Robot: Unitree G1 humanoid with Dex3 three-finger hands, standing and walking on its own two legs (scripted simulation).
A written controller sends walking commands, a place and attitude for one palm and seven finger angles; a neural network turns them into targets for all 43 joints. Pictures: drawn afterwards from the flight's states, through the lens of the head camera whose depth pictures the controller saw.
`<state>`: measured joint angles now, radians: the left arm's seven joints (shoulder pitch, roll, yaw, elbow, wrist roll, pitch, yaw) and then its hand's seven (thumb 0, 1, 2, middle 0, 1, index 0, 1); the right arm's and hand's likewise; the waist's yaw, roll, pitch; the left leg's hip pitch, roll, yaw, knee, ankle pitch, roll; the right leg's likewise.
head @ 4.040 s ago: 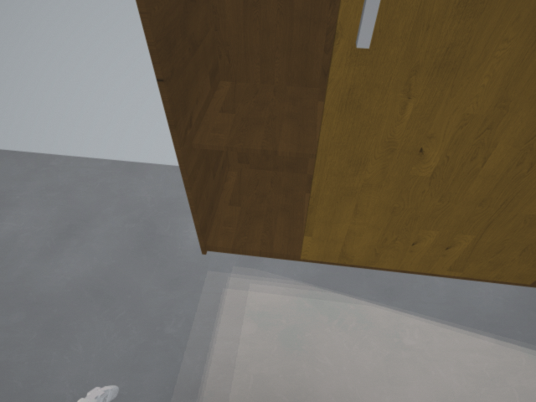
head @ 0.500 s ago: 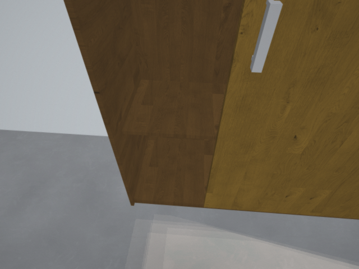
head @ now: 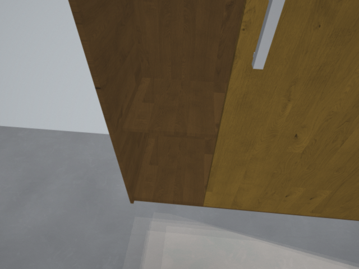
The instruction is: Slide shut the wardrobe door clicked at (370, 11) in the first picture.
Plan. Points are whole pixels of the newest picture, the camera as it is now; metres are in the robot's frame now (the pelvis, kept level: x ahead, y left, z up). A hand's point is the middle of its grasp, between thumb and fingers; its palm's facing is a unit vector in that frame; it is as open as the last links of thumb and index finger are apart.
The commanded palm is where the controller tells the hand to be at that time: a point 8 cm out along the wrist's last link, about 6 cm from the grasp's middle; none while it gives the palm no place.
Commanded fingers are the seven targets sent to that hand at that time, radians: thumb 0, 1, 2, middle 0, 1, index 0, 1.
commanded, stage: look again from close up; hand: right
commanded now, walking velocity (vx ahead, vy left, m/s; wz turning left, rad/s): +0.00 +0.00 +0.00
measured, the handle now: (264, 32) +0.59 -0.16 +0.28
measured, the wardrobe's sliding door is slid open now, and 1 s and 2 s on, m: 0.42 0.42 0.42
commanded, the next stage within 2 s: none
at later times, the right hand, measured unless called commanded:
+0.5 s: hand out of the picture -0.01 -0.17 -0.18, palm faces +0.05 +0.99 -0.16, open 7.4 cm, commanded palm none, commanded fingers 0.00 -0.90 -0.90 0.20 0.30 0.20 0.30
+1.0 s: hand out of the picture -0.03 -0.16 -0.18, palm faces +0.06 +0.99 -0.13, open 7.4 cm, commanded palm none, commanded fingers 0.00 -0.90 -0.90 0.20 0.30 0.20 0.30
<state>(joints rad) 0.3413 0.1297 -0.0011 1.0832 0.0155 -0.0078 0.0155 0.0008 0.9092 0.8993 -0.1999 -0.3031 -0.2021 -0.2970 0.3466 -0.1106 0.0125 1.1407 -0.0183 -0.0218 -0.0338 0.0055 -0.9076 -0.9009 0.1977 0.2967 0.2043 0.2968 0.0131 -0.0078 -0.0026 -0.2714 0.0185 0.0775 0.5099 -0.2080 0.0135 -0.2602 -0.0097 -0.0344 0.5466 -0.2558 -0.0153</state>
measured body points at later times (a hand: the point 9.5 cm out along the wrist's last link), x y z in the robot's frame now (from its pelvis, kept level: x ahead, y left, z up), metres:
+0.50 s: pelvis +0.00 -0.01 +0.00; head -0.02 -0.02 +0.45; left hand -0.01 +0.20 -0.16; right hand -0.02 -0.23 -0.16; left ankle +0.04 +0.11 -0.73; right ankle +0.03 -0.11 -0.73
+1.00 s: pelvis -0.01 -0.01 +0.00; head -0.03 -0.02 +0.45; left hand -0.02 +0.20 -0.16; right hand -0.04 -0.21 -0.16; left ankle +0.04 +0.11 -0.73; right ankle +0.03 -0.11 -0.73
